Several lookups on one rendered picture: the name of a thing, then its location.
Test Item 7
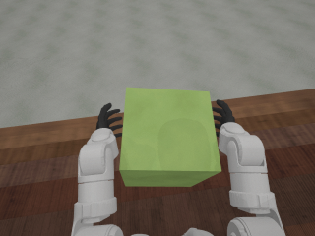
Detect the left robot forearm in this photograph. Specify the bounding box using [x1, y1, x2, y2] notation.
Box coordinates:
[71, 128, 119, 236]

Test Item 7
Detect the carton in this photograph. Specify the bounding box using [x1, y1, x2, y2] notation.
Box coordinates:
[119, 87, 221, 187]

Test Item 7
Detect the left robot upper arm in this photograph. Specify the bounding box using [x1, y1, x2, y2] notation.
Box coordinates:
[75, 224, 124, 236]

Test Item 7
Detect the right robot forearm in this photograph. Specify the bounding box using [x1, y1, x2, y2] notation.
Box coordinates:
[219, 122, 286, 236]

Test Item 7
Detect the right robot upper arm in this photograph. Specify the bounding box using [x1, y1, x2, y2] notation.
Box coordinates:
[227, 216, 284, 236]

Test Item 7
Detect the robot left hand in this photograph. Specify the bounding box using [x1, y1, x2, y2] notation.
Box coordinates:
[95, 103, 123, 138]

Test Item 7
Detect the robot right hand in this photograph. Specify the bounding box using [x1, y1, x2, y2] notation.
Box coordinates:
[212, 99, 235, 137]

